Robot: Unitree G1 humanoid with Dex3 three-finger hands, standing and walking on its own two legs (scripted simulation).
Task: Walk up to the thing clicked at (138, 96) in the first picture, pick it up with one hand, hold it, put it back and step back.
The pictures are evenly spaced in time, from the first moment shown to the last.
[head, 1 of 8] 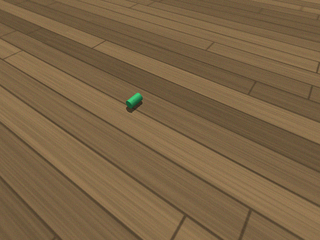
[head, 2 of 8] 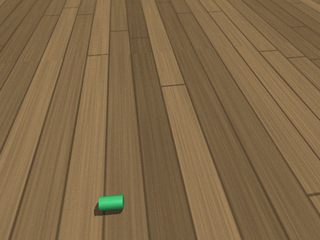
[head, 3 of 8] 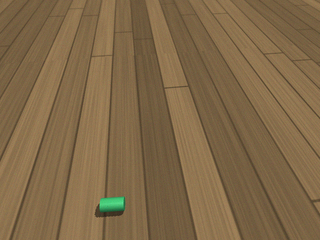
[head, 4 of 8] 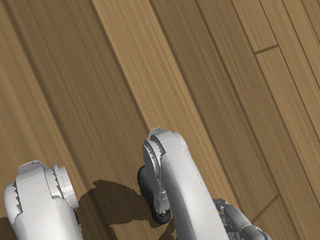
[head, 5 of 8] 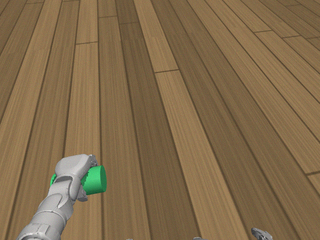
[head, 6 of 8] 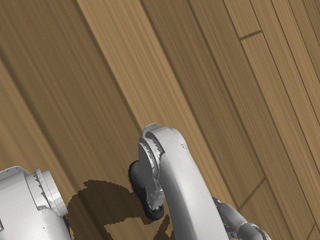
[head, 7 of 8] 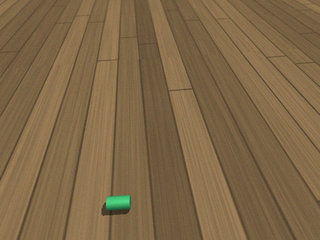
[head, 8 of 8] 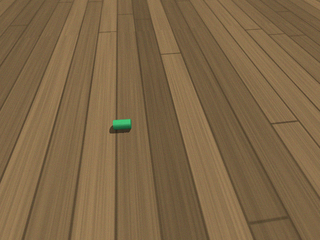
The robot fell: no
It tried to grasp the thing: yes
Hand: left
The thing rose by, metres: 0.67
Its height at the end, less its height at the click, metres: +0.00
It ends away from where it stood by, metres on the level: 0.00
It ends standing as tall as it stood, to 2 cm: yes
